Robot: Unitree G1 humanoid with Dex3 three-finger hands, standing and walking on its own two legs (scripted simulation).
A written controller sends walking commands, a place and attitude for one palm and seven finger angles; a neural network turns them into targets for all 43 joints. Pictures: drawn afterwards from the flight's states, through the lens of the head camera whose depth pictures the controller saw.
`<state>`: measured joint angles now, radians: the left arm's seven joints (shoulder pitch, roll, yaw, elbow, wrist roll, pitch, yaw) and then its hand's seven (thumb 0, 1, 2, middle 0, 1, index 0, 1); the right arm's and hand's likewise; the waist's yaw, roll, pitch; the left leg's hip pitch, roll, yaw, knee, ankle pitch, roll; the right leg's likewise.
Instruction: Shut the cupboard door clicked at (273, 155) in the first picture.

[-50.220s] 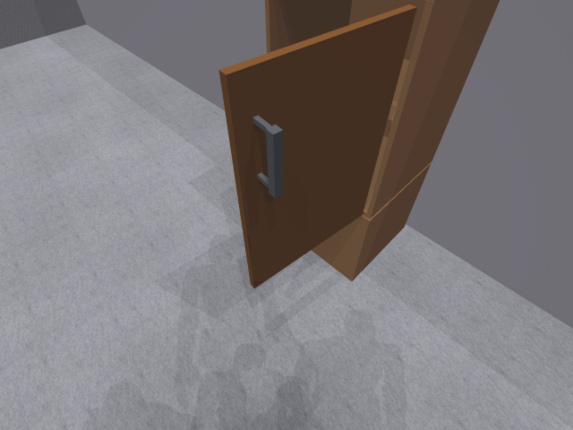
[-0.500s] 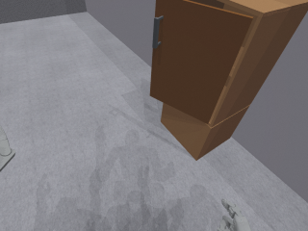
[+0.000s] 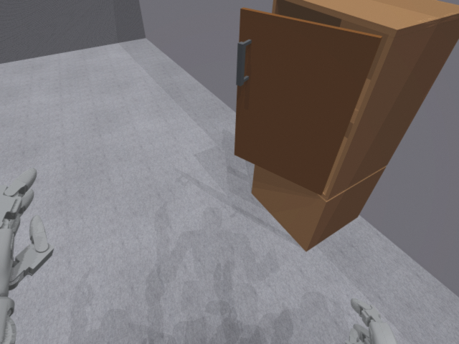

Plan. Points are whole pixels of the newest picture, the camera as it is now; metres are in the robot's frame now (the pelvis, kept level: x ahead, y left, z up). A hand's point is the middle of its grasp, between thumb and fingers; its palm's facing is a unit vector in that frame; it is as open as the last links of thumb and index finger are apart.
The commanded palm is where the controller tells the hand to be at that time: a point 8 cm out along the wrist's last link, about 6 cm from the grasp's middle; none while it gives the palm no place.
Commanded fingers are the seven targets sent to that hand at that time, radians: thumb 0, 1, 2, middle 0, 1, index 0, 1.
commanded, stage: let the arm hang, fingers relaxed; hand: left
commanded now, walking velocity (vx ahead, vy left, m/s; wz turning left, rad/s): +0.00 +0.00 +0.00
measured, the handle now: (244, 62) +0.94 +0.01 +0.10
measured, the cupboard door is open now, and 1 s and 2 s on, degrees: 22 22 22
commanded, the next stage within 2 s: look to check the result in 1.06 s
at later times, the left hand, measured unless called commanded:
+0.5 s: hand out of the picture -0.09 +0.22 -0.17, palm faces +0.02 -0.97 -0.23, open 7.2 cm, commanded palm none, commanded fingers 0.00 0.90 0.90 -0.20 -0.30 -0.20 -0.30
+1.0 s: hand out of the picture +0.02 +0.23 -0.16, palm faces -0.02 -0.96 -0.27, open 7.4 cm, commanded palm none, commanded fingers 0.00 0.90 0.90 -0.20 -0.30 -0.20 -0.30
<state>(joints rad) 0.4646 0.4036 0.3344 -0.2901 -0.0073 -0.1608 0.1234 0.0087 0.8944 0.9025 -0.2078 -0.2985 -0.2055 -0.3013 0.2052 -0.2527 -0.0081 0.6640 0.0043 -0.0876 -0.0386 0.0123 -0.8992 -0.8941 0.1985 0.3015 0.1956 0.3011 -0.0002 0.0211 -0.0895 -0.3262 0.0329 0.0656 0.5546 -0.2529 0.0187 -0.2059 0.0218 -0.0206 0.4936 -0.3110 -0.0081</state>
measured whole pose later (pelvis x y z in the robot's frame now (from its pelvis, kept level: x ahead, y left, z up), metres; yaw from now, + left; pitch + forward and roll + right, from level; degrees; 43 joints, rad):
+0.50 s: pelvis -0.04 +0.02 +0.01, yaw +1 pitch -1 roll -1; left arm 0.38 0.23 0.02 1.09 0.02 0.03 0.01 0.01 0.94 0.90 -0.20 -0.30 -0.20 -0.30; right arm 0.32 -0.22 -0.02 1.06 -0.02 0.03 -0.01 0.01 -0.90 -0.89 0.20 0.30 0.20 0.30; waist 0.00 0.00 0.05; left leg -0.28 0.00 0.07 0.43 -0.13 0.05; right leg -0.18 -0.01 -0.02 0.43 -0.22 0.00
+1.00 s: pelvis -0.03 +0.01 +0.01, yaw -1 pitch -2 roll +0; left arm 0.20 0.26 0.02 1.10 0.02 -0.01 0.01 0.00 0.91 0.90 -0.20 -0.30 -0.20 -0.30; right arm 0.21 -0.28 -0.03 1.09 -0.02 -0.01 -0.01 0.01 -0.90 -0.89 0.20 0.30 0.20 0.30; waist -0.02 0.00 0.01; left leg -0.23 0.00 0.08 0.37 -0.12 0.04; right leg -0.15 -0.01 0.00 0.39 -0.21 0.01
